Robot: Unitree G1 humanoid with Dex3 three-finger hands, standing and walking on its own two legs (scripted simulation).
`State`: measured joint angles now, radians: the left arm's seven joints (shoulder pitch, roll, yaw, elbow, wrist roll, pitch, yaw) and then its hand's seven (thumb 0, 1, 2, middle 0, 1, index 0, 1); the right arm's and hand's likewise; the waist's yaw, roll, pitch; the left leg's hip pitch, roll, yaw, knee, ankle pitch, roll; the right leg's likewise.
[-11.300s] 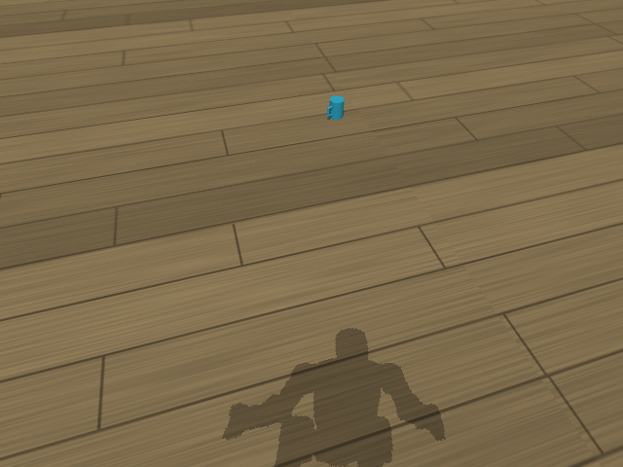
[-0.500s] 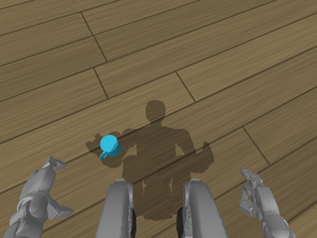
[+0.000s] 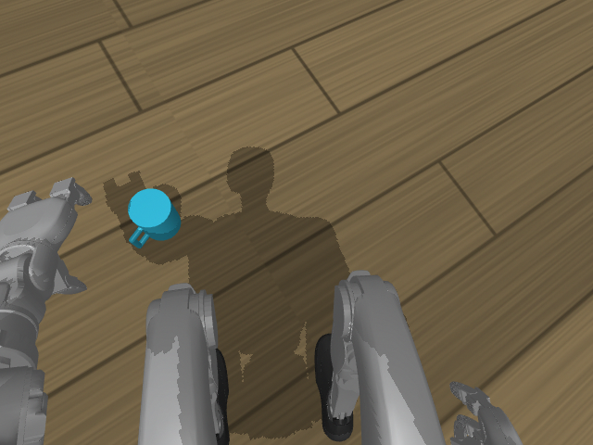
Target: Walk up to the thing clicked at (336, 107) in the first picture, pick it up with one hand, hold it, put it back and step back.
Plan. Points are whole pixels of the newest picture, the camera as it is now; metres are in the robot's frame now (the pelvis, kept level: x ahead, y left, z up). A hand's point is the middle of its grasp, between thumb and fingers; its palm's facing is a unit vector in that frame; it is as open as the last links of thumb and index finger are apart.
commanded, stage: rise first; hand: left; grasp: from above
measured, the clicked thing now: (151, 222) +0.49 +0.26 -0.37
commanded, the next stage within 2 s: approach in 1.16 s
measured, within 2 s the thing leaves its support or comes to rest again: neither
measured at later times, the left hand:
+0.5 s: hand (90, 226) +0.44 +0.31 -0.21, palm faces -0.47 -0.07 -0.88, open 14.1 cm
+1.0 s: hand (101, 219) +0.46 +0.30 -0.24, palm faces -0.45 -0.05 -0.89, open 14.3 cm
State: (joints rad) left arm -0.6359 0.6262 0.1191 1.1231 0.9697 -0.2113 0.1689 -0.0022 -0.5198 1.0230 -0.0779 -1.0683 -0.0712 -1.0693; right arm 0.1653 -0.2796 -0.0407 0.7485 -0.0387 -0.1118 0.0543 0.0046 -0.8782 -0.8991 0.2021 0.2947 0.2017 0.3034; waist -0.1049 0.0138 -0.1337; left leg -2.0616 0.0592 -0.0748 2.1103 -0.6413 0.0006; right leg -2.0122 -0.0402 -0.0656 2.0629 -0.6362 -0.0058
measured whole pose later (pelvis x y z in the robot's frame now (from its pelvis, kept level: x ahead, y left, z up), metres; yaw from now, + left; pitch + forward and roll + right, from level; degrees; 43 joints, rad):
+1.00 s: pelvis +0.01 +0.01 -0.07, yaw -2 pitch +35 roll -6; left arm -0.88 0.72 0.14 1.36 1.26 -0.24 0.39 0.00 -0.56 1.02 -0.09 -1.02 -0.07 -1.03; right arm 0.13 -0.28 -0.01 0.77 -0.14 -0.06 0.13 0.00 -0.92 -0.91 0.20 0.29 0.20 0.30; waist -0.18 -0.01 -0.06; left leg -2.28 0.06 -0.10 2.34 -0.69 0.01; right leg -2.21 -0.03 -0.07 2.27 -0.68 0.01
